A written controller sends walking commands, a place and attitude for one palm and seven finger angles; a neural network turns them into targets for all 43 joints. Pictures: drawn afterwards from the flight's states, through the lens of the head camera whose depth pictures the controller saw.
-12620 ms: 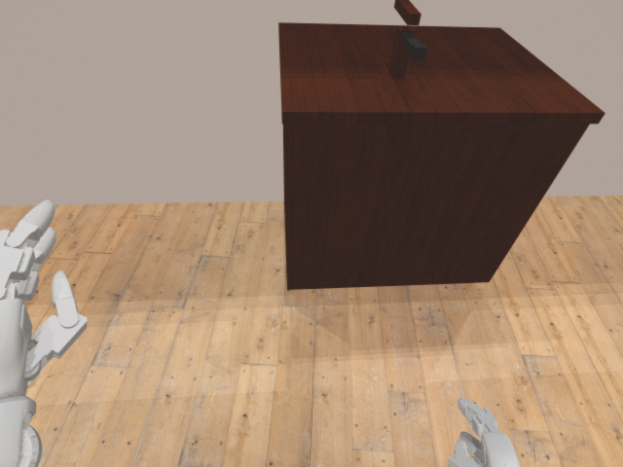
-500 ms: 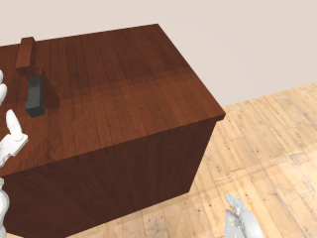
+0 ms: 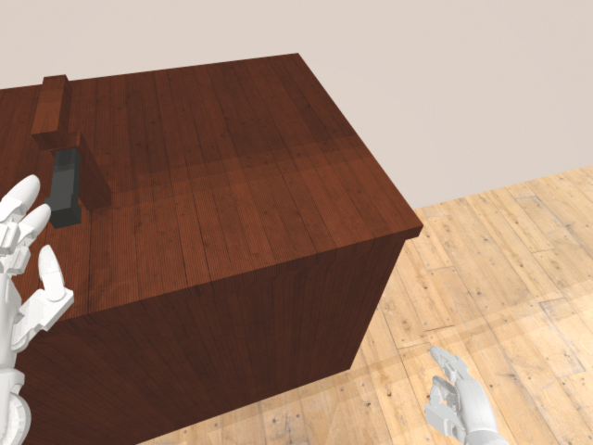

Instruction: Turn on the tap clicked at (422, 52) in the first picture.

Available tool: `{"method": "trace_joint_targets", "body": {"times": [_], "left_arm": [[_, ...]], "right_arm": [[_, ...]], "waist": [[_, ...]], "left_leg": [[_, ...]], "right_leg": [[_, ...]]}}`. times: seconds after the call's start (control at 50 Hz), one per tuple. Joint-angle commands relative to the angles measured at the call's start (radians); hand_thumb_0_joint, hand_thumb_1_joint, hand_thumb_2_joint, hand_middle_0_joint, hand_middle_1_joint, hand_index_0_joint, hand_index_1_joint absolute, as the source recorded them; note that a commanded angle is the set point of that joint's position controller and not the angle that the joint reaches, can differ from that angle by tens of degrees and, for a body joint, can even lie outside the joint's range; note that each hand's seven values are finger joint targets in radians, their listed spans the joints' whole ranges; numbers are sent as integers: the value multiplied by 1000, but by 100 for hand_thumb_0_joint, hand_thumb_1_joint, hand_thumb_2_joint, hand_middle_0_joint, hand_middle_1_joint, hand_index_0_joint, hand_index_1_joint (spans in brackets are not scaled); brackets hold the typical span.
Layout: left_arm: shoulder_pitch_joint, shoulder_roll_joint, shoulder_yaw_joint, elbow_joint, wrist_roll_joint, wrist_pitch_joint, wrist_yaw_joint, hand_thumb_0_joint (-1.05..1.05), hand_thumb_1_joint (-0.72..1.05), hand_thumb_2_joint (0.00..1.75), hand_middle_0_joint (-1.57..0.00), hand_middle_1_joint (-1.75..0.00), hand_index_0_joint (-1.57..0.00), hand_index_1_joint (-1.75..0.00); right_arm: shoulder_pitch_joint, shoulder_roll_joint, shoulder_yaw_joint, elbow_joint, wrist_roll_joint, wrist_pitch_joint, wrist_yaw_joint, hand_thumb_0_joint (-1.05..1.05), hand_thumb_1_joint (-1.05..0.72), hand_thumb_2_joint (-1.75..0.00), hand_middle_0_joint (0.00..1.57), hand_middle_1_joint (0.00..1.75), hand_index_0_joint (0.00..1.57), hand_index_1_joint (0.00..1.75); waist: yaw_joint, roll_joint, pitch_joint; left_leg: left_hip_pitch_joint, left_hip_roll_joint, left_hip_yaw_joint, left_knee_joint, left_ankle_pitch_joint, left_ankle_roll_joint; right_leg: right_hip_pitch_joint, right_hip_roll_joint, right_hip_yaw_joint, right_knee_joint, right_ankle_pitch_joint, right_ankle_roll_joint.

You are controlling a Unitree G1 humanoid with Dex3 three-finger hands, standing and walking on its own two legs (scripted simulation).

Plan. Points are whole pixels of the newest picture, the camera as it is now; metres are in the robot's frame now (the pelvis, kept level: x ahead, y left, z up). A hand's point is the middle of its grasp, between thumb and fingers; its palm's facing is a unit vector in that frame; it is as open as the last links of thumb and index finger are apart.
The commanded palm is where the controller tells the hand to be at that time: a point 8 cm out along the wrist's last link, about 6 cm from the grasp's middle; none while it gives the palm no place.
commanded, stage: look again from close up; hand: left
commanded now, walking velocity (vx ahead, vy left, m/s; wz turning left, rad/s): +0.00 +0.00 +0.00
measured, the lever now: (63, 211) +0.32 +0.31 +0.15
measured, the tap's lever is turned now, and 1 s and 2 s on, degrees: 1 5 5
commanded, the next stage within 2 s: turn the palm inward beside the body in 0.28 s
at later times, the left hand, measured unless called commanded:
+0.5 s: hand (13, 253) +0.23 +0.29 +0.20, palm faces +0.46 -0.82 -0.33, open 7.4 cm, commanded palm +0.15 +0.28 +0.18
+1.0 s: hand (80, 315) +0.19 +0.22 +0.17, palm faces +0.52 -0.81 -0.29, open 7.4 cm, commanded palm +0.14 +0.26 +0.19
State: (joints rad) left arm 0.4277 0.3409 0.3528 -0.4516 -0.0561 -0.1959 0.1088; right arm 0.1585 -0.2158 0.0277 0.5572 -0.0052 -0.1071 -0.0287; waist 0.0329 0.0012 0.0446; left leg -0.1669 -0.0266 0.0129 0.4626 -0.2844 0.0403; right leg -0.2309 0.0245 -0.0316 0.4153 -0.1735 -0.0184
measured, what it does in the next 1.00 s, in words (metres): stands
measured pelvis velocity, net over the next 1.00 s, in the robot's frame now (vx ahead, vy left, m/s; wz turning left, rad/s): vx -0.01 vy -0.04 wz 0.08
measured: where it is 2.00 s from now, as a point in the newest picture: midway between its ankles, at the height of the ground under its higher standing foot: outside the picture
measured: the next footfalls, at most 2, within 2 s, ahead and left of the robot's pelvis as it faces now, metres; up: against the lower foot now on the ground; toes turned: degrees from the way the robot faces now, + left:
none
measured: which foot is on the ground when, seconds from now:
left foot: down 0.00-1.00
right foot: down 0.00-1.00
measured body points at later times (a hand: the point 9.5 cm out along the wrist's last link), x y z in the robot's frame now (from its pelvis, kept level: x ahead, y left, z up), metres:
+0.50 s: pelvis -0.02 +0.01 +0.00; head -0.01 +0.01 +0.45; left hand +0.20 +0.33 +0.22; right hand +0.16 -0.21 -0.09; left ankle -0.02 +0.09 -0.74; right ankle +0.03 -0.11 -0.74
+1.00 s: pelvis -0.01 -0.04 -0.02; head -0.02 -0.07 +0.43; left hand +0.16 +0.26 +0.18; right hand +0.23 -0.25 -0.09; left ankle -0.02 +0.09 -0.74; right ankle +0.03 -0.11 -0.74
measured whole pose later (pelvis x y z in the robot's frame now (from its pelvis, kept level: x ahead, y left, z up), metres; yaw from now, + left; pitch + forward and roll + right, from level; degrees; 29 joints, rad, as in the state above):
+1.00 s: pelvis -0.01 -0.04 -0.02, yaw +5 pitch -1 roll +0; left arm 0.28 0.33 0.30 -0.45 -0.12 0.12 0.11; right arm 0.15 -0.26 0.02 0.65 0.04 -0.15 -0.07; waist 0.10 0.05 -0.03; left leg -0.26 -0.02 -0.08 0.64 -0.35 -0.01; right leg -0.31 0.05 -0.08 0.62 -0.29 -0.07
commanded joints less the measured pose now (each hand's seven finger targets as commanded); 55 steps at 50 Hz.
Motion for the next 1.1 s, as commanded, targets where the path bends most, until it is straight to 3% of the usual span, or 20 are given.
{"method": "trace_joint_targets", "body": {"times": [0.0,0.34,0.36,0.38,0.4,0.42,0.44,0.46,0.48,0.52,0.56,0.6,0.66,0.72,0.76,0.82,0.9,0.94,1.0,1.08], "left_arm": [[-92,148,82,-171,0,-54,19,0,90,90,-20,-30,-20,-30],[-66,162,86,-218,0,-56,24,0,90,90,-20,-30,-20,-30],[-977,938,299,-520,44,-209,41,0,90,90,-20,-30,-20,-30],[-633,397,290,72,121,-24,-15,0,90,90,-20,-30,-20,-30],[-474,225,63,107,23,15,-45,0,90,90,-20,-30,-20,-30],[-409,244,140,32,-13,44,-51,0,90,90,-20,-30,-20,-30],[-395,94,19,-7,-103,96,-93,0,90,90,-20,-30,-20,-30],[-326,47,4,52,-160,157,-119,0,90,90,-20,-30,-20,-30],[-318,72,-6,16,-169,190,-132,0,90,90,-20,-30,-20,-30],[-270,86,-59,-35,-102,241,-125,0,90,90,-20,-30,-20,-30],[-190,168,-11,-122,-13,251,-67,0,90,90,-20,-30,-20,-30],[-211,220,50,-218,29,216,1,0,90,90,-20,-30,-20,-30],[-192,276,180,-206,-15,173,63,0,90,90,-20,-30,-20,-30],[-251,209,148,-147,-81,215,48,0,90,90,-20,-30,-20,-30],[-314,249,159,-162,-82,244,42,0,90,90,-20,-30,-20,-30],[-382,200,48,-200,-68,264,18,0,90,90,-20,-30,-20,-30],[-404,185,-21,-264,-55,228,-4,0,90,90,-20,-30,-20,-30],[-388,230,29,-235,-63,226,-5,0,90,90,-20,-30,-20,-30],[-316,261,113,-199,-85,247,18,0,90,90,-20,-30,-20,-30],[-212,234,167,-225,-127,319,46,0,90,90,-20,-30,-20,-30]], "right_arm": [[-65,-124,-46,-144,1,-40,-9,0,-90,-90,20,30,20,30],[-60,-117,-43,-146,4,-47,-5,0,-90,-90,20,30,20,30],[162,-182,148,-278,66,-18,-78,0,-90,-90,20,30,20,30],[-5,-89,-41,-83,-42,-38,-57,0,-90,-90,20,30,20,30],[1,-134,-46,-74,-37,-58,10,0,-90,-90,20,30,20,30],[32,-193,-88,-53,-18,-42,22,0,-90,-90,20,30,20,30],[-27,-169,-72,-84,-4,-52,16,0,-90,-90,20,30,20,30],[-58,-163,-60,-81,19,-59,14,0,-90,-90,20,30,20,30],[-78,-189,-57,-72,24,-65,20,0,-90,-90,20,30,20,30],[-128,-188,-44,-91,38,-57,25,0,-90,-90,20,30,20,30],[-174,-176,-32,-120,38,-41,32,0,-90,-90,20,30,20,30],[-172,-159,-37,-133,13,-35,30,0,-90,-90,20,30,20,30],[-174,-151,-35,-117,14,-25,19,0,-90,-90,20,30,20,30],[-161,-143,-36,-92,28,-17,-3,0,-90,-90,20,30,20,30],[-161,-139,-28,-86,39,-18,-15,0,-90,-90,20,30,20,30],[-162,-134,-27,-89,38,-46,-32,0,-90,-90,20,30,20,30],[-154,-127,-30,-85,39,-99,-48,0,-90,-90,20,30,20,30],[-155,-133,-38,-68,39,-109,-55,0,-90,-90,20,30,20,30],[-158,-124,-40,-54,43,-111,-53,0,-90,-90,20,30,20,30],[-166,-119,-39,-54,50,-90,-44,0,-90,-90,20,30,20,30]], "waist": [[-10,18,-134],[-6,62,-117],[-100,305,-36],[56,253,-225],[-19,122,-127],[5,139,-312],[33,189,-343],[43,180,-313],[56,84,-268],[46,-14,-165],[56,6,-96],[43,-35,-116],[65,-54,-174],[47,-2,-122],[43,114,-111],[18,141,-123],[10,43,-135],[21,-40,-143],[51,-63,-170],[72,-5,-249]], "left_leg": [[-61,80,-48,-100,157,-24],[-119,80,-70,-151,102,-28],[-424,100,-174,-138,-82,0],[-33,55,-99,-87,286,-105],[-17,44,-94,-92,485,-160],[133,70,-79,-39,594,-160],[172,53,-85,-28,592,-156],[158,52,-78,-51,514,-155],[77,49,-76,-55,406,-132],[-34,38,-72,-63,251,-84],[-97,39,-62,-78,167,-62],[-125,38,-72,-64,112,-51],[-140,31,-40,-22,85,-30],[-164,17,-26,10,25,-23],[-158,7,-15,21,-39,-16],[-150,-1,-12,57,-46,-6],[-152,7,-29,90,-40,1],[-187,17,-39,105,-53,-6],[-210,26,-47,112,-4,-17],[-201,28,-43,120,141,-29]], "right_leg": [[131,-73,76,-53,151,2],[175,-63,42,-59,96,7],[269,18,50,132,-128,74],[135,3,13,101,-14,-26],[13,37,-77,69,42,-31],[-9,54,-57,113,100,-19],[-36,30,-36,115,68,-13],[-42,29,-32,123,31,-13],[-10,16,-52,114,54,-15],[10,13,-65,108,61,-15],[9,13,-55,116,3,-19],[-13,7,-51,128,-45,-17],[-2,6,-25,113,-95,-11],[-28,-11,-3,82,-139,-4],[-46,-21,21,58,-196,-5],[-42,-46,60,28,-246,0],[-35,-69,109,-3,-303,16],[-3,-99,154,-32,-336,38],[54,-126,173,-19,-233,53],[151,-141,150,62,129,59]]}}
